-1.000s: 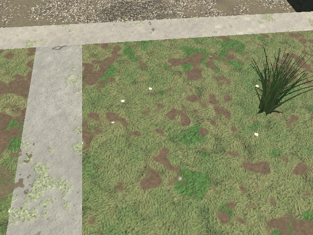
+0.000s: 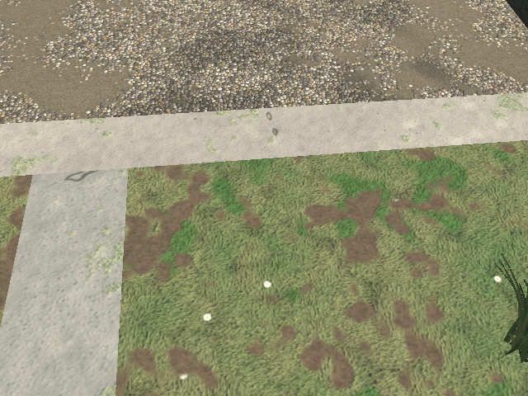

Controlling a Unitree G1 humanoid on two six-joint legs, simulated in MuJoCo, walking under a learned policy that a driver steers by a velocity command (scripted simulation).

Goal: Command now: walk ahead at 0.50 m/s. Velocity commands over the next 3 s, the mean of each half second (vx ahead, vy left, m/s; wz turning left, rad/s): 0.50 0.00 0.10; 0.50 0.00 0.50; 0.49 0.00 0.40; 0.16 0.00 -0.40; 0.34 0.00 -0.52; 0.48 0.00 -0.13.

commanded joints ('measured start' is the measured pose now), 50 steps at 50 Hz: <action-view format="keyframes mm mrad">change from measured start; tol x32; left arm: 1 -82 119 23 -113 0 -40 1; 18 -405 34 5 -213 10 -34 -37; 24 91 270 89 -98 42 -37 -13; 50 -20 4 20 -85 48 -6 14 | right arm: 1 156 -137 -39 -6 -4 0 -6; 24 373 -11 -2 66 2 16 -45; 44 -89 -53 -36 -107 16 58 14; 50 309 -352 -149 -25 33 72 -18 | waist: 1 -85 82 -103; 19 -94 76 39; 25 89 -233 -442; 34 -40 -62 -4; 50 -80 320 -249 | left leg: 1 457 284 -431 -311 -82 175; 22 441 193 -165 -100 489 86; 26 -318 29 -177 735 -355 -27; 44 -219 109 -12 83 105 -3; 48 181 -41 93 8 5 92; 50 773 254 -605 -125 -157 318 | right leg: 1 -486 -95 25 180 102 -17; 19 -377 -60 -8 -537 474 3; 22 -19 -10 -55 -587 434 -48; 24 675 -394 475 -570 312 -248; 30 133 -270 147 -849 330 -156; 39 140 -248 -167 -920 511 -151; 48 286 -254 -298 -407 1077 -59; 49 61 -211 -303 -109 840 -9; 50 -394 -6 -232 243 -60 57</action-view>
